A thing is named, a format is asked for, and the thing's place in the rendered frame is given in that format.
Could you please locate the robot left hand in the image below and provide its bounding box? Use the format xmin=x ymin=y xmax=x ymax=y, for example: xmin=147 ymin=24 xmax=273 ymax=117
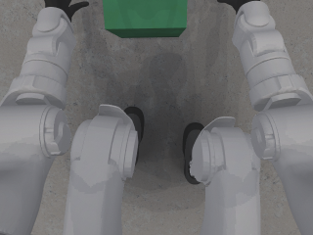
xmin=44 ymin=0 xmax=89 ymax=22

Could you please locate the right robot upper arm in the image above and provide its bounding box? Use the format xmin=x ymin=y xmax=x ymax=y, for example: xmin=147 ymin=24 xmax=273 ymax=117
xmin=250 ymin=104 xmax=313 ymax=235

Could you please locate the right robot thigh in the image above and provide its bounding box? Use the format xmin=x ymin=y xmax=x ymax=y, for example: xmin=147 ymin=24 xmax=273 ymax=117
xmin=194 ymin=127 xmax=261 ymax=235

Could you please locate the robot right hand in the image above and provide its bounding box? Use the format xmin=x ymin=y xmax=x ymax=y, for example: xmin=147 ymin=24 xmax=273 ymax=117
xmin=217 ymin=0 xmax=260 ymax=14

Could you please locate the left robot upper arm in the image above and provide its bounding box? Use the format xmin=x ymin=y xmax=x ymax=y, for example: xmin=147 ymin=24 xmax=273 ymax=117
xmin=0 ymin=105 xmax=71 ymax=235

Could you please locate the carton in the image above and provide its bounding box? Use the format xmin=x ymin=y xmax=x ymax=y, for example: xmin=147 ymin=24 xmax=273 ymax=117
xmin=103 ymin=0 xmax=188 ymax=38

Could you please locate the robot left foot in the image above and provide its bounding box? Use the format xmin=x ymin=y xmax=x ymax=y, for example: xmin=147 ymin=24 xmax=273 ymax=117
xmin=124 ymin=106 xmax=145 ymax=165

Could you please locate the left robot forearm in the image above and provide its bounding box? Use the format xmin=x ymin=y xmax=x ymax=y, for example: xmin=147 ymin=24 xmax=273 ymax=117
xmin=0 ymin=7 xmax=76 ymax=110

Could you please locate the right robot forearm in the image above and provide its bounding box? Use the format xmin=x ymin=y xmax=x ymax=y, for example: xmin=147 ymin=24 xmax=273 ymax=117
xmin=232 ymin=0 xmax=313 ymax=112

